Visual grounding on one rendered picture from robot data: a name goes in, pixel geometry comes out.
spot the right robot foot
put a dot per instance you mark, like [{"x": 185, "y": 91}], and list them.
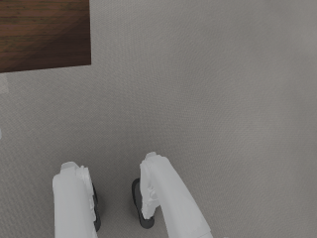
[{"x": 138, "y": 201}]

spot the left robot foot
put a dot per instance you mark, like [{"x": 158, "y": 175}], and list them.
[{"x": 97, "y": 222}]

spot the robot foot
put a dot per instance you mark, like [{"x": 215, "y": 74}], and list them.
[
  {"x": 97, "y": 222},
  {"x": 138, "y": 201}
]

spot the cabinet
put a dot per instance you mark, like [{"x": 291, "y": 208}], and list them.
[{"x": 44, "y": 34}]

